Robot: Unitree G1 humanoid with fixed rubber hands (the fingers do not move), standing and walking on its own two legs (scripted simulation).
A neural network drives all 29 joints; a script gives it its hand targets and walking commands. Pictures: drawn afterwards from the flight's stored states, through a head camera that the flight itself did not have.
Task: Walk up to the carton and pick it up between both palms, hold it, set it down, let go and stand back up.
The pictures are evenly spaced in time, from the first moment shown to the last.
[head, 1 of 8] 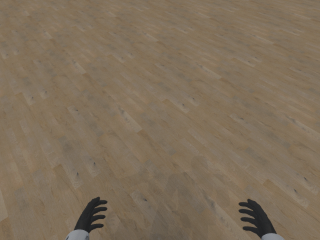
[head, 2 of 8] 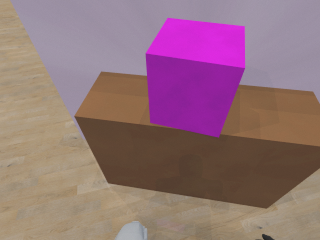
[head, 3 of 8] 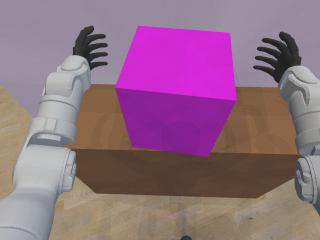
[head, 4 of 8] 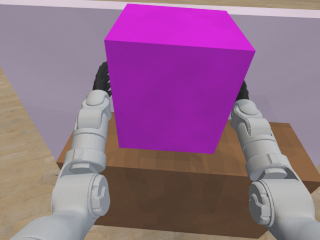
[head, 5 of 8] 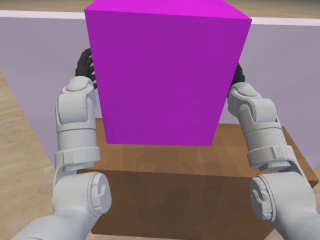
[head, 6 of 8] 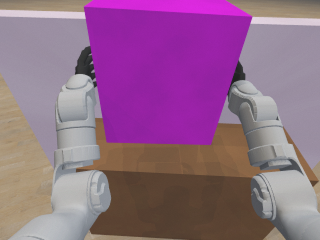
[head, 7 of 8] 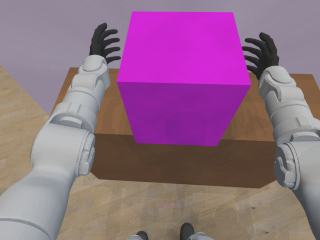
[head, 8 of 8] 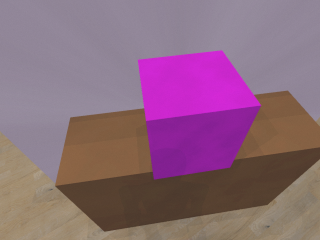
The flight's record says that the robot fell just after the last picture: no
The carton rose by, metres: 0.27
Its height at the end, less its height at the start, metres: +0.00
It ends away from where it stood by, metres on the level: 0.02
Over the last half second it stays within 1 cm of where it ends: yes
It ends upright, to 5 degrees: yes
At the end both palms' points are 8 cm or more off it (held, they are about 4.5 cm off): yes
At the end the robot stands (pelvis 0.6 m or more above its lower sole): yes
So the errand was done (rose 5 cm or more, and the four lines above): yes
